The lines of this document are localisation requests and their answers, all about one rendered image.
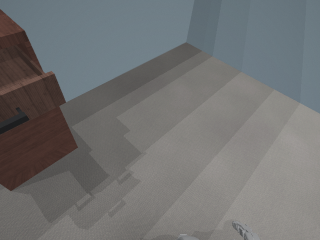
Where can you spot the handle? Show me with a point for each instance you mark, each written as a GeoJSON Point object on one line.
{"type": "Point", "coordinates": [13, 122]}

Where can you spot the drawer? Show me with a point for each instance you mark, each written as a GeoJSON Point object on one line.
{"type": "Point", "coordinates": [23, 84]}

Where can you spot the cabinet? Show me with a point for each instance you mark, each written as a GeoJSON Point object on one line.
{"type": "Point", "coordinates": [35, 145]}

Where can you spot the robot right hand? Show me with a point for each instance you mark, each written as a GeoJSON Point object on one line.
{"type": "Point", "coordinates": [245, 231]}

